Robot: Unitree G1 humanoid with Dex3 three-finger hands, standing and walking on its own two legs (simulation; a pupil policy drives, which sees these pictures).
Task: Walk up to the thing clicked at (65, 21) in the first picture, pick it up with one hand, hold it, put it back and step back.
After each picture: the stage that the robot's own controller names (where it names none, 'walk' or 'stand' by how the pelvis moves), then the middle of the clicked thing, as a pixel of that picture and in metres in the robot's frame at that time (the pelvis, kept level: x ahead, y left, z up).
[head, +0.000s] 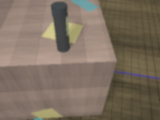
stand; (61, 29) +0.65 +0.13 +0.03
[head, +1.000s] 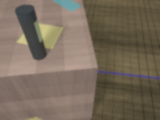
walk; (33, 35) +0.56 +0.26 +0.05
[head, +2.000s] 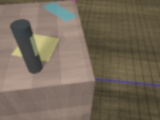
stand; (28, 49) +0.51 +0.25 +0.03
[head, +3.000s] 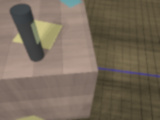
stand; (30, 36) +0.53 +0.24 +0.04
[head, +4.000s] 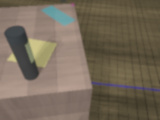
stand; (24, 56) +0.48 +0.26 +0.03
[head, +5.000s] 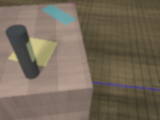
stand; (25, 55) +0.48 +0.26 +0.03
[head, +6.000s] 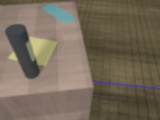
stand; (25, 54) +0.48 +0.26 +0.03
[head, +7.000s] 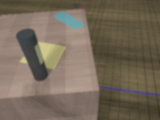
rise first; (34, 57) +0.48 +0.26 +0.03
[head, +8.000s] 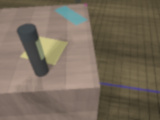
go down; (35, 53) +0.49 +0.26 +0.03
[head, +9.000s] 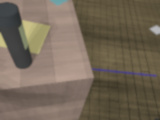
go down; (16, 41) +0.48 +0.24 +0.06
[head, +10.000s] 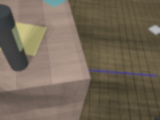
approach; (10, 43) +0.47 +0.24 +0.07
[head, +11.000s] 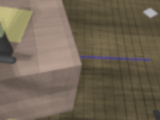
close in; out of the picture +0.49 +0.27 +0.10
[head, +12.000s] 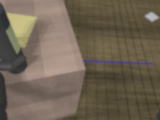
lift; (5, 44) +0.43 +0.22 +0.10
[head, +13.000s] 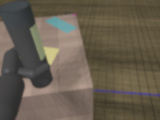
lift; (31, 50) +0.34 +0.16 +0.23
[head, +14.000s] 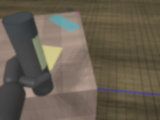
hold; (32, 59) +0.33 +0.16 +0.20
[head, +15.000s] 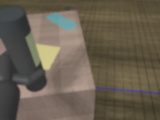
hold; (25, 56) +0.32 +0.18 +0.21
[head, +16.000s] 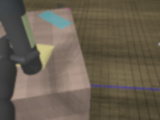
crouch; (21, 38) +0.40 +0.19 +0.21
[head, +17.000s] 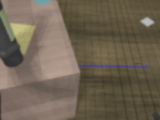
lower; (0, 32) +0.47 +0.23 +0.13
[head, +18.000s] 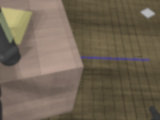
lower; out of the picture +0.46 +0.23 +0.10
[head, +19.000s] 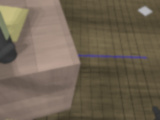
lower; out of the picture +0.47 +0.24 +0.11
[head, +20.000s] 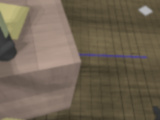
lower; out of the picture +0.48 +0.24 +0.11
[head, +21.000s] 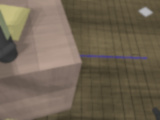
loosen; out of the picture +0.47 +0.24 +0.11
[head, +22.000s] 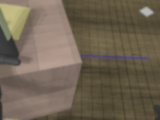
withdraw; out of the picture +0.47 +0.23 +0.11
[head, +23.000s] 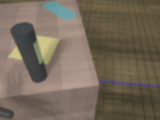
sink last; (32, 56) +0.44 +0.22 +0.07
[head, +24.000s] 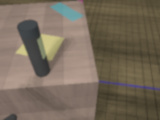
stand; (36, 51) +0.47 +0.24 +0.07
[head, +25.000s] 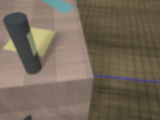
stand; (26, 47) +0.46 +0.24 +0.08
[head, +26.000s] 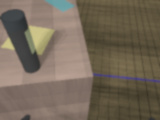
stand; (24, 45) +0.46 +0.24 +0.09
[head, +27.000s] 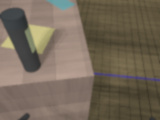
stand; (24, 44) +0.46 +0.24 +0.09
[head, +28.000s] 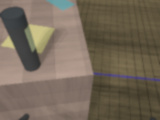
stand; (24, 43) +0.47 +0.24 +0.10
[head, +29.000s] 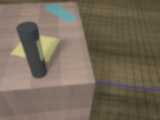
stand; (34, 53) +0.47 +0.23 +0.05
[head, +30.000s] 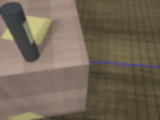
walk; (23, 36) +0.51 +0.25 +0.05
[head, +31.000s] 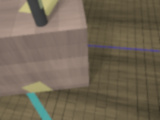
walk; (35, 3) +0.76 +0.28 +0.05
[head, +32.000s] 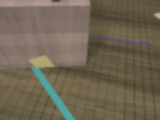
stand; out of the picture +1.11 +0.22 +0.05
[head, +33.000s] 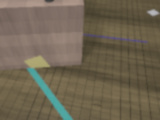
stand; out of the picture +1.11 +0.28 +0.03
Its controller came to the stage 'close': yes
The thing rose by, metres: 0.22
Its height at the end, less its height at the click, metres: +0.00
